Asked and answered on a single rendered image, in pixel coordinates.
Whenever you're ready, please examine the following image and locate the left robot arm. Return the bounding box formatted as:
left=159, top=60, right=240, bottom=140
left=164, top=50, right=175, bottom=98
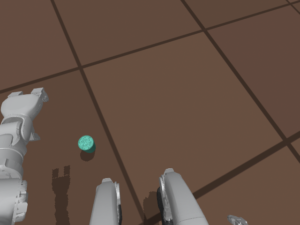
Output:
left=0, top=114, right=33, bottom=225

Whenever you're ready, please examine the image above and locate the left robot hand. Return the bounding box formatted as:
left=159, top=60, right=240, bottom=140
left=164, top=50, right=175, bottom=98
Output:
left=1, top=87, right=49, bottom=141

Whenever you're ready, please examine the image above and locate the right robot hand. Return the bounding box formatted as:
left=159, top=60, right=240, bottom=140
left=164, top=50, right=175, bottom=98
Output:
left=227, top=215, right=248, bottom=225

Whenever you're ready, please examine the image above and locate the right robot foot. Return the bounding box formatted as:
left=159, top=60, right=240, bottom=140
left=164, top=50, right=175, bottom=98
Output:
left=157, top=187, right=173, bottom=225

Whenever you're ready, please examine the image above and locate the cup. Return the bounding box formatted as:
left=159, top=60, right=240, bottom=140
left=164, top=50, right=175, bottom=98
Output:
left=78, top=135, right=96, bottom=153

